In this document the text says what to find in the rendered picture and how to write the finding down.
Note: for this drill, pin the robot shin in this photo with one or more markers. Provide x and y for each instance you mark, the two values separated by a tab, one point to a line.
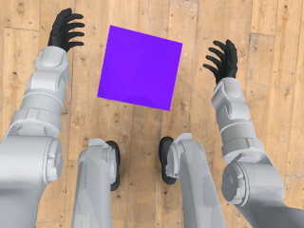
183	136
92	142

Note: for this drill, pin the robot left hand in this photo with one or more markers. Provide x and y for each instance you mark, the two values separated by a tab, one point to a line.
59	36

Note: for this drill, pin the carton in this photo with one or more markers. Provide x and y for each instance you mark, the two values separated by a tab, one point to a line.
139	68

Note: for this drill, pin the right robot upper arm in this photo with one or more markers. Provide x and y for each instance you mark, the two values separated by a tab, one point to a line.
257	191

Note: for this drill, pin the right robot shin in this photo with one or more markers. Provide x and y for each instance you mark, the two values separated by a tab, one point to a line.
183	136

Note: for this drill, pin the left robot shin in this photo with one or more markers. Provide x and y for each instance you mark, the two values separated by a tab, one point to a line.
92	142

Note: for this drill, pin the robot right forearm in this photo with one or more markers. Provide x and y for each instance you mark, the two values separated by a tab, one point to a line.
239	139

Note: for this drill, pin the left robot upper arm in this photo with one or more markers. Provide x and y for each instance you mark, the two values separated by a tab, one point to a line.
28	163

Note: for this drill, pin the robot right hand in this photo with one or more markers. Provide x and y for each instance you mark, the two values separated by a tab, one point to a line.
227	65

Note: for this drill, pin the robot left forearm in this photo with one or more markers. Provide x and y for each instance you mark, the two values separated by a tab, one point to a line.
40	111

